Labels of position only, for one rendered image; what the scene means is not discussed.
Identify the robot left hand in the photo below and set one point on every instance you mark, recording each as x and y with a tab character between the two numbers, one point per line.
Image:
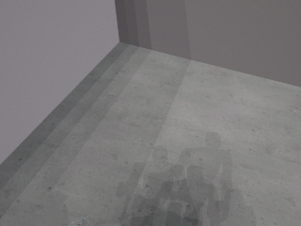
80	221

